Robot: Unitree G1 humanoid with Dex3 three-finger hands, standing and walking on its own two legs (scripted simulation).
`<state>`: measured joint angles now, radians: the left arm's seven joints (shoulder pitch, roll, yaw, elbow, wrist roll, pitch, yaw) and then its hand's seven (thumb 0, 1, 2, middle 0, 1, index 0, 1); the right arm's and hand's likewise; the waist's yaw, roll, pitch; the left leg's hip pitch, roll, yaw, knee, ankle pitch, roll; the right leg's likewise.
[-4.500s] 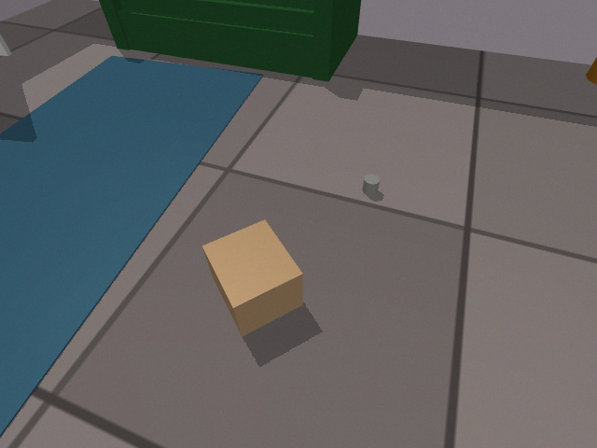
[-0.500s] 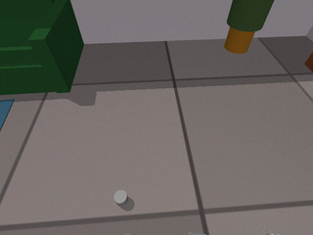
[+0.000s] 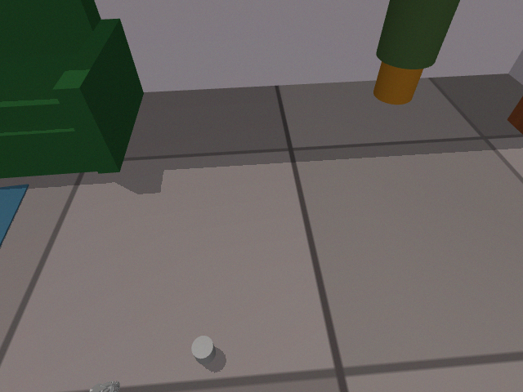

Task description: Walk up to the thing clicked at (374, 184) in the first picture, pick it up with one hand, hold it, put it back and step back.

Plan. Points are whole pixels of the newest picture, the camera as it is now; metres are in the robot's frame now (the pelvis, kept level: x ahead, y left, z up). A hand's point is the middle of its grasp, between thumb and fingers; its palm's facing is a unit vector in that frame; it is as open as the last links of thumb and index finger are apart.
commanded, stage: walk up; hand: left
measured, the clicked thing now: (203, 350) +0.40 +0.23 -0.73
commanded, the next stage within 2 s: stand in 0.88 s
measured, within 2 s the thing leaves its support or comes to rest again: neither
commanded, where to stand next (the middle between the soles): +0.04 +0.00 m, yaw +0 degrees
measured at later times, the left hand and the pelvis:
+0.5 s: hand out of the picture +0.07 +0.27 -0.15, palm faces +0.00 -0.94 -0.35, open 7.4 cm; pelvis +0.01 +0.01 +0.01, yaw +0 degrees
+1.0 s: hand out of the picture +0.10 +0.26 -0.15, palm faces -0.01 -0.94 -0.34, open 7.4 cm; pelvis +0.02 +0.01 +0.01, yaw +1 degrees
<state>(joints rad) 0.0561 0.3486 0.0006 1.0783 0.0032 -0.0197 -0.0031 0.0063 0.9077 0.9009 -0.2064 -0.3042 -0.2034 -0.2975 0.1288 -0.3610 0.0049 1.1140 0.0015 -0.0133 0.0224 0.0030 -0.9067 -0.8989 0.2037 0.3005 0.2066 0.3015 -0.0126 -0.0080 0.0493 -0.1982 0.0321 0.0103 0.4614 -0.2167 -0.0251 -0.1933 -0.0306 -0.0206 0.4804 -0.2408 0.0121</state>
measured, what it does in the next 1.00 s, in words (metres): stands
